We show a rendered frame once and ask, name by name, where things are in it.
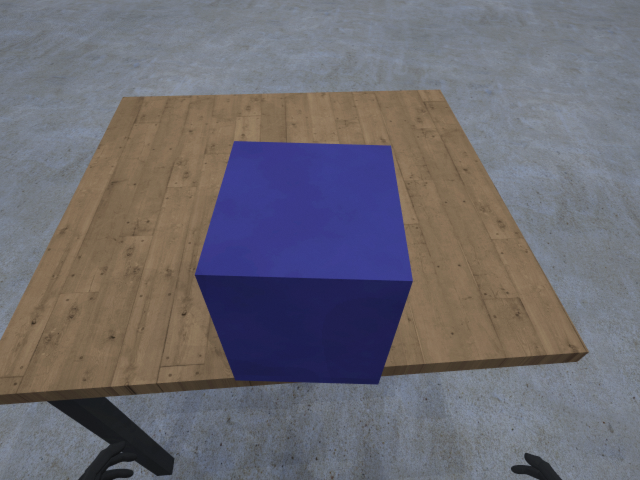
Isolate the table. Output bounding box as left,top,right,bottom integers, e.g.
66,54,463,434
0,90,589,476

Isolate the carton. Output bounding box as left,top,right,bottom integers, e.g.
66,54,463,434
195,141,413,384

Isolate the right robot hand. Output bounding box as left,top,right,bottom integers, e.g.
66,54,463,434
511,453,562,480

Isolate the left robot hand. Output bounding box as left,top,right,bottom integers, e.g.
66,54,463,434
78,441,137,480

